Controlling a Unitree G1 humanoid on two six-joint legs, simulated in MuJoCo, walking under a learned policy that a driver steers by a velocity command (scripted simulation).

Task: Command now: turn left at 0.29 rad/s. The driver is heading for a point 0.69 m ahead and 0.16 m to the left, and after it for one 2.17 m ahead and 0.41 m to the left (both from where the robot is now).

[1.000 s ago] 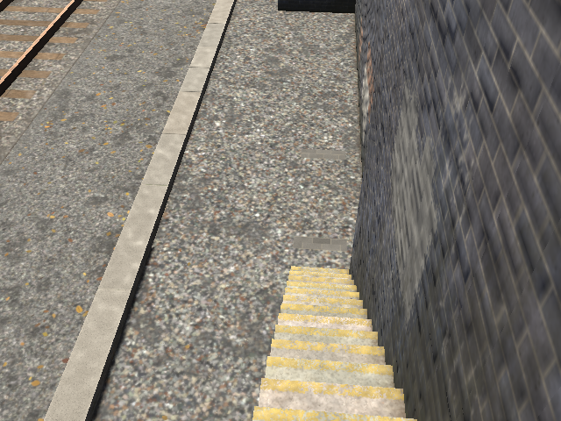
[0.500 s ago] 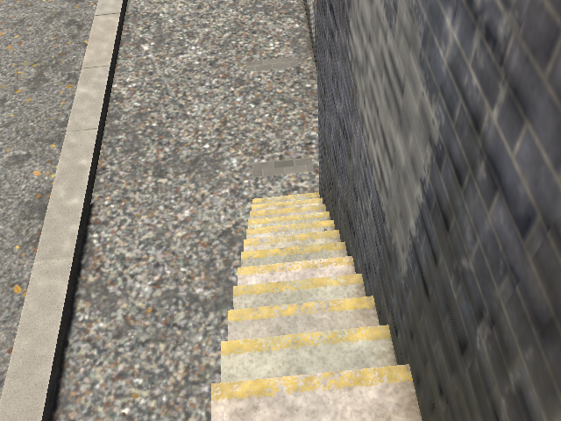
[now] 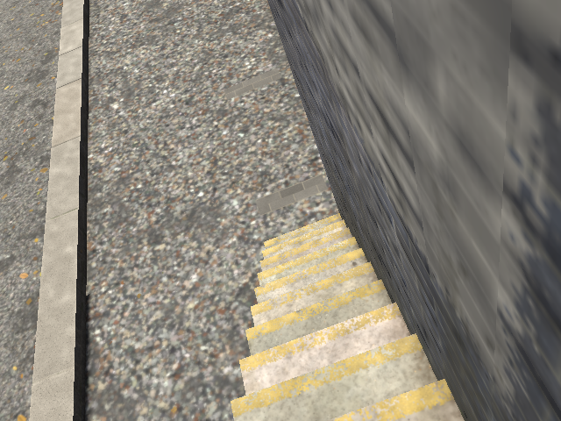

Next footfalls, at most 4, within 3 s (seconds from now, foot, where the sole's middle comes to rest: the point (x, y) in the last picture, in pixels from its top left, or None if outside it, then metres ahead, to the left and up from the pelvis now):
0.38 left None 0.17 0.39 -0.76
1.02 right None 0.15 0.26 -0.76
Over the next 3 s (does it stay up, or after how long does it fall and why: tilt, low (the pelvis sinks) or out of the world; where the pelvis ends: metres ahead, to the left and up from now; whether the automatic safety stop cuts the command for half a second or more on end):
falls after 1.96 s (out of the world)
